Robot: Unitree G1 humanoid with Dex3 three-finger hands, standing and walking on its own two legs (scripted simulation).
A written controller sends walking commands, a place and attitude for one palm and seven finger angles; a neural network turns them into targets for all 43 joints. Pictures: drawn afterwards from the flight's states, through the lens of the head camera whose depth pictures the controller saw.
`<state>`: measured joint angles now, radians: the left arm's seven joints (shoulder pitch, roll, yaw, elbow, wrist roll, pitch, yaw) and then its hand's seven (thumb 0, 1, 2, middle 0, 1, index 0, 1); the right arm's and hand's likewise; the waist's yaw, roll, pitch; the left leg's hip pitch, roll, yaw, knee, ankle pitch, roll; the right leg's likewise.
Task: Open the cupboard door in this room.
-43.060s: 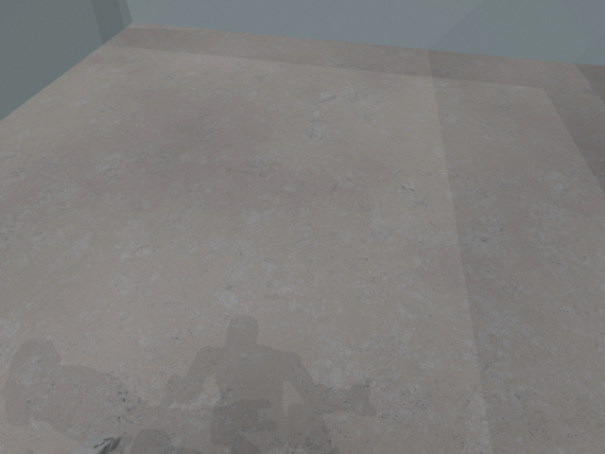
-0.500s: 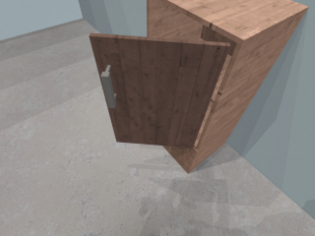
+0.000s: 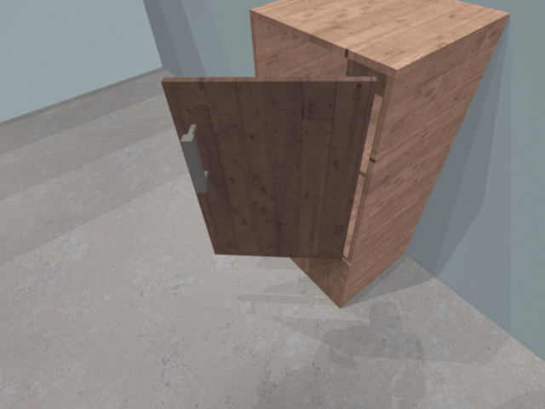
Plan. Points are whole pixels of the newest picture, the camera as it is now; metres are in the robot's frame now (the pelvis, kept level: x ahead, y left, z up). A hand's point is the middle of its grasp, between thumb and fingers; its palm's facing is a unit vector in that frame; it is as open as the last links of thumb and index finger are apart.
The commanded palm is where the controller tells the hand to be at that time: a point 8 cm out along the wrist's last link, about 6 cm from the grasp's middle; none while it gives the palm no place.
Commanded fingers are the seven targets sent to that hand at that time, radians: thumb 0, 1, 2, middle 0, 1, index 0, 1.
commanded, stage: come to a stop and stand still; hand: left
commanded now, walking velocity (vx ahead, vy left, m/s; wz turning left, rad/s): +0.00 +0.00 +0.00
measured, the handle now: (197, 159) +0.61 +0.21 +0.01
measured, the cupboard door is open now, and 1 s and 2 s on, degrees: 47 47 47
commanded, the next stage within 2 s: look again from close up in 0.94 s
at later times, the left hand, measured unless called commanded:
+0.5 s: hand out of the picture +0.02 +0.16 -0.17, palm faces -0.01 -0.98 -0.20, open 7.3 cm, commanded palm none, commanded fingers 0.00 0.90 0.90 -0.20 -0.30 -0.20 -0.30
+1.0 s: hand out of the picture +0.04 +0.16 -0.17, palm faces +0.00 -0.98 -0.19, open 7.4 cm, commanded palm none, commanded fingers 0.00 0.90 0.90 -0.20 -0.30 -0.20 -0.30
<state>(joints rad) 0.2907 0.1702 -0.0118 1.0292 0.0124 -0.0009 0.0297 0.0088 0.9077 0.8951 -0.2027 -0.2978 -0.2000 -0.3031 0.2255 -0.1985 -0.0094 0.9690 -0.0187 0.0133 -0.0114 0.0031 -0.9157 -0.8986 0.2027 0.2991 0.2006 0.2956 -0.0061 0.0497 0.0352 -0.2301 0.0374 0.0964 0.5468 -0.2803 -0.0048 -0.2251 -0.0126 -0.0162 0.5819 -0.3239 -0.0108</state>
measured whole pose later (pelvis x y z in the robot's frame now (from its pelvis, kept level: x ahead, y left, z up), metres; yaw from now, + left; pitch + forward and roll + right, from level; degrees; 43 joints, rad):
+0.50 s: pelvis +0.01 -0.02 +0.01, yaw +0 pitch -1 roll +1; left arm 0.27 0.17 -0.01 1.09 0.01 -0.02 0.02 0.01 0.92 0.89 -0.20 -0.30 -0.20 -0.30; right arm 0.32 -0.15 0.02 1.12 -0.02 0.00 -0.02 0.01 -0.90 -0.90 0.20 0.30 0.20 0.30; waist -0.02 0.00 0.03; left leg -0.21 0.07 0.09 0.47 -0.24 -0.03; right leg -0.21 0.02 -0.02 0.50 -0.28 -0.04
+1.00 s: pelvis +0.03 -0.01 +0.01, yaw -1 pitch +0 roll +1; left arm 0.28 0.17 -0.01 1.11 0.01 -0.02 0.02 0.01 0.91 0.90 -0.20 -0.30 -0.20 -0.30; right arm 0.23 -0.16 0.01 1.11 -0.02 -0.02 -0.03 0.01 -0.91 -0.90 0.20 0.30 0.20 0.30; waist 0.00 -0.01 0.03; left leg -0.17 0.06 0.11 0.45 -0.27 -0.03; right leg -0.17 0.01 -0.01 0.49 -0.31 -0.03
